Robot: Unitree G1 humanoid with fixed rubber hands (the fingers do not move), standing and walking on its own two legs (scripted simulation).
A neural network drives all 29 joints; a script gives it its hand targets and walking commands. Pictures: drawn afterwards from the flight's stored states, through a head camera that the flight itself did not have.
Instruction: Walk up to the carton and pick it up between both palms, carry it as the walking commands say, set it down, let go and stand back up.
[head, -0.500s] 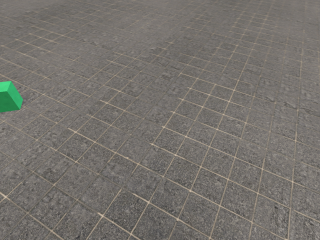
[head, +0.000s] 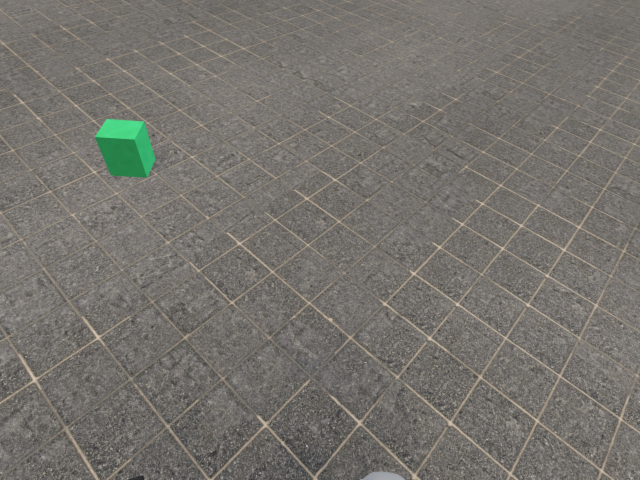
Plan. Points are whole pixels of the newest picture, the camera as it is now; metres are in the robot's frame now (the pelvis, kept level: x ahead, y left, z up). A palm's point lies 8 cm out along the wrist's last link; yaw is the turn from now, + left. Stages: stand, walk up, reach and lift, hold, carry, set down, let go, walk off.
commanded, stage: walk up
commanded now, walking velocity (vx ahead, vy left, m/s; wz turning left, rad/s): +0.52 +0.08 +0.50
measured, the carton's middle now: (127, 148) +1.60 +0.76 -0.66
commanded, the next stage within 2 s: none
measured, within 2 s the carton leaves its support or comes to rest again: neither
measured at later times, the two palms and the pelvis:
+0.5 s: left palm out of the picture +0.16 +0.27 -0.11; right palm (447, 369) +0.32 -0.24 -0.14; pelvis +0.20 +0.01 +0.00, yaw +13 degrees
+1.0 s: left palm (58, 303) +0.44 +0.41 -0.12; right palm (343, 298) +0.47 -0.08 -0.14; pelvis +0.40 +0.15 +0.00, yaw +17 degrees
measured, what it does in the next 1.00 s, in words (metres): walks ahead, turning left: right foot, then left foot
